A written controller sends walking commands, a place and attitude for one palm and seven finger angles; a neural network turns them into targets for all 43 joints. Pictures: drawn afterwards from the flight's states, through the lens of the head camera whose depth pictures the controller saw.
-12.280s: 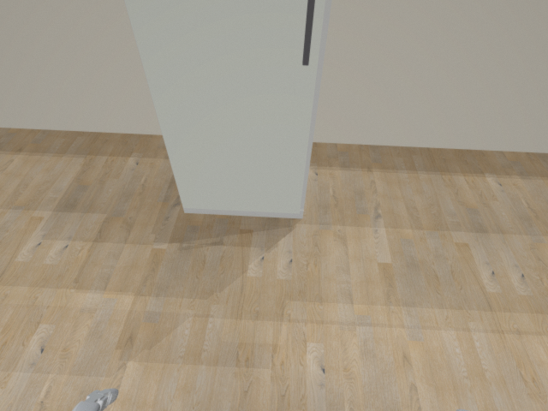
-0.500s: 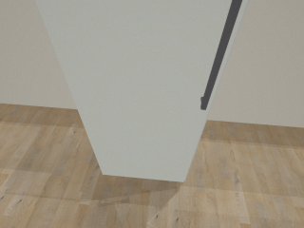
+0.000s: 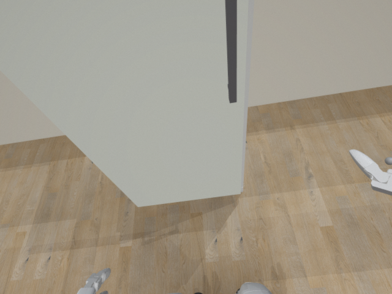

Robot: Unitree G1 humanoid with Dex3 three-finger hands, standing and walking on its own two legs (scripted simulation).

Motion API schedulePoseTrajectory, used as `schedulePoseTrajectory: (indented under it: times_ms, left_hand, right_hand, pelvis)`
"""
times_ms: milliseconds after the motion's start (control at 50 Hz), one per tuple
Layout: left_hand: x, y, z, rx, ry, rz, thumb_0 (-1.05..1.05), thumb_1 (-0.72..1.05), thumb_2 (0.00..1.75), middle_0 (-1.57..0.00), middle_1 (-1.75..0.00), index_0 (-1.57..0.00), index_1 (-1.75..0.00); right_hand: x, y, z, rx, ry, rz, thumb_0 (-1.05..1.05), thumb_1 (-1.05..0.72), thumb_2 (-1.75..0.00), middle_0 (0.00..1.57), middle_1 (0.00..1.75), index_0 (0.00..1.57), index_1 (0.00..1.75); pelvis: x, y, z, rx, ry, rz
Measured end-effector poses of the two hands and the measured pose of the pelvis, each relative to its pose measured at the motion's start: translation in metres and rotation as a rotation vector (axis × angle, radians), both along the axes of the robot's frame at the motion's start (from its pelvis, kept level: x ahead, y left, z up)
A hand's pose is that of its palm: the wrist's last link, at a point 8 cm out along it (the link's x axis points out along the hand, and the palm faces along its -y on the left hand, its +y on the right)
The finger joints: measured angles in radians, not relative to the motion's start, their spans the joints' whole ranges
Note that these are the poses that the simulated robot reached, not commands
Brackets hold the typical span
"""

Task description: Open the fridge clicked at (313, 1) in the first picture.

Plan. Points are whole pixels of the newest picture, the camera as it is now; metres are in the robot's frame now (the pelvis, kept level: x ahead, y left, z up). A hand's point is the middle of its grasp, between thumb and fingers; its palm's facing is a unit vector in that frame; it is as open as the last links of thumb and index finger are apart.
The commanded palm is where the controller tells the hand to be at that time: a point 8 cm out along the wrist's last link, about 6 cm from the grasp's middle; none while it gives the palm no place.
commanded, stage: step back with the hand held close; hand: right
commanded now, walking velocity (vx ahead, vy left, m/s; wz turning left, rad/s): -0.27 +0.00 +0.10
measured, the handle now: out of the picture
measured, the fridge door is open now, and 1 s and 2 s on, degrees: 0 0 0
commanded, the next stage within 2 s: stop stepping back and stand still in 0.82 s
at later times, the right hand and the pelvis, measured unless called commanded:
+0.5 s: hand out of the picture +0.16 -0.28 +0.16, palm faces +0.30 +0.91 -0.30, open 7.5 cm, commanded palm +0.09 -0.32 +0.18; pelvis -0.07 -0.05 -0.01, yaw +5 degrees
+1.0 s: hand out of the picture +0.02 -0.37 +0.20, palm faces +0.34 +0.83 -0.44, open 7.4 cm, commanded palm +0.00 -0.38 +0.18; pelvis -0.19 -0.13 +0.00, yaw +11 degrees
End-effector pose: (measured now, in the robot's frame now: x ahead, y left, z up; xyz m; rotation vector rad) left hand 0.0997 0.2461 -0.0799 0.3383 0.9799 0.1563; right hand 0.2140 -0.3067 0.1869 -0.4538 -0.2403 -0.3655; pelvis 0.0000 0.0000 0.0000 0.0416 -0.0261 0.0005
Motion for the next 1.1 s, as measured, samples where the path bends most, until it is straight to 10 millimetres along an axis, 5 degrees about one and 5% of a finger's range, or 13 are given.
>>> schedulePoseTrajectory:
  times_ms: [40,100,160,220,300,360,420,540,600,700,800,960,1100]
  left_hand:
    - [0.034,-0.007,0.014,-0.011,-0.151,-0.035,0.01,0.9,0.9,-0.2,-0.29,-0.2,-0.3]
    - [0.083,-0.022,0.033,-0.097,-0.412,0.0,0.01,0.9,0.9,-0.2,-0.29,-0.2,-0.3]
    - [0.112,-0.04,0.042,-0.217,-0.593,0.057,0.01,0.9,0.9,-0.2,-0.29,-0.2,-0.3]
    - [0.114,-0.058,0.042,-0.295,-0.632,0.06,0.01,0.9,0.9,-0.2,-0.29,-0.2,-0.3]
    - [0.079,-0.063,0.034,-0.24,-0.499,0.005,0.0,0.9,0.9,-0.21,-0.29,-0.2,-0.3]
    - [0.039,-0.059,0.03,-0.097,-0.308,-0.076,0.0,0.9,0.9,-0.21,-0.3,-0.2,-0.3]
    - [0.004,-0.055,0.029,0.028,-0.171,-0.127,0.01,0.9,0.9,-0.21,-0.3,-0.2,-0.3]
    - [-0.041,-0.069,0.031,0.035,-0.198,-0.023,0.01,0.9,0.9,-0.21,-0.29,-0.2,-0.3]
    - [-0.06,-0.087,0.041,-0.034,-0.27,0.04,0.01,0.9,0.9,-0.21,-0.29,-0.2,-0.3]
    - [-0.094,-0.106,0.05,-0.082,-0.329,0.113,0.01,0.9,0.9,-0.21,-0.3,-0.2,-0.3]
    - [-0.125,-0.115,0.047,-0.051,-0.277,0.069,0.01,0.9,0.9,-0.21,-0.3,-0.2,-0.3]
    - [-0.143,-0.136,0.007,-0.091,-0.196,-0.035,0.01,0.9,0.9,-0.21,-0.29,-0.2,-0.3]
    - [-0.151,-0.171,0.011,-0.125,-0.369,-0.005,0.01,0.9,0.9,-0.21,-0.3,-0.2,-0.3]
  right_hand:
    - [-0.023,0.022,0.093,-0.207,-0.474,0.086,0.01,-0.44,-0.7,0.19,0.3,0.18,0.29]
    - [-0.049,0.048,0.143,-0.378,-0.743,0.203,0.0,-0.65,-0.79,0.18,0.29,0.18,0.29]
    - [-0.025,0.034,0.12,-0.359,-0.495,0.208,-0.01,-0.77,-0.84,0.18,0.29,0.18,0.29]
    - [-0.007,0.0,0.047,-0.222,-0.116,0.12,-0.01,-0.84,-0.87,0.18,0.3,0.18,0.29]
    - [-0.041,-0.016,-0.068,0.041,0.259,0.011,0.0,-0.88,-0.89,0.19,0.3,0.19,0.29]
    - [-0.078,0.008,-0.103,0.229,0.297,0.043,0.02,-0.89,-0.9,0.19,0.3,0.2,0.29]
    - [-0.091,0.015,-0.081,0.294,0.128,0.117,0.03,-0.89,-0.9,0.2,0.3,0.2,0.3]
    - [-0.093,-0.032,0.016,-0.073,-0.256,0.184,0.03,-0.88,-0.9,0.21,0.3,0.21,0.3]
    - [-0.096,-0.042,0.044,-0.126,-0.31,0.225,0.02,-0.89,-0.9,0.2,0.3,0.2,0.3]
    - [-0.113,-0.042,0.017,-0.069,-0.104,0.334,0.01,-0.89,-0.9,0.2,0.3,0.2,0.3]
    - [-0.156,-0.05,-0.014,-0.004,0.089,0.33,0.01,-0.89,-0.9,0.2,0.3,0.21,0.3]
    - [-0.229,-0.085,0.034,-0.183,-0.15,0.222,0.02,-0.88,-0.9,0.21,0.3,0.21,0.3]
    - [-0.213,-0.115,-0.008,0.06,-0.152,0.097,0.01,-0.89,-0.9,0.2,0.3,0.2,0.3]
  pelvis:
    - [-0.002,-0.006,-0.001,0.004,0.006,0.009]
    - [0.005,-0.021,-0.003,-0.001,0.013,0.052]
    - [0.007,-0.03,-0.006,-0.016,-0.003,0.079]
    - [0.0,-0.028,-0.008,-0.027,-0.018,0.085]
    - [-0.016,-0.021,-0.009,-0.023,-0.012,0.095]
    - [-0.032,-0.023,-0.006,-0.019,-0.004,0.093]
    - [-0.048,-0.033,-0.007,0.008,0.006,0.071]
    - [-0.084,-0.062,0.0,0.046,-0.04,0.089]
    - [-0.096,-0.076,0.008,0.082,-0.022,0.104]
    - [-0.115,-0.093,0.014,0.079,0.027,0.145]
    - [-0.14,-0.099,0.016,0.044,0.077,0.148]
    - [-0.189,-0.124,-0.002,0.001,0.047,0.167]
    - [-0.202,-0.153,-0.015,-0.017,-0.022,0.146]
